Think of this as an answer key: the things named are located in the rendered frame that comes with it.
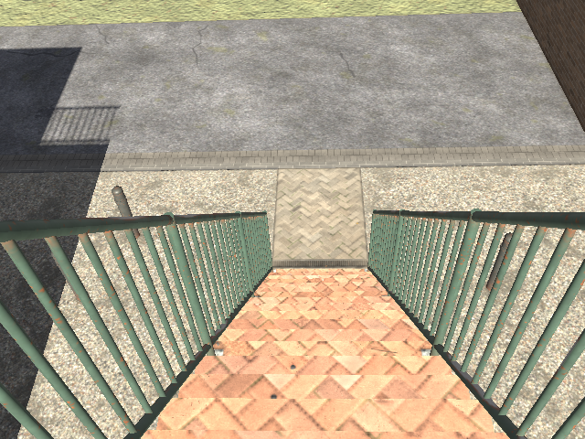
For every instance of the stairs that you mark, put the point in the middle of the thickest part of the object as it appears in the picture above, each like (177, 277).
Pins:
(323, 354)

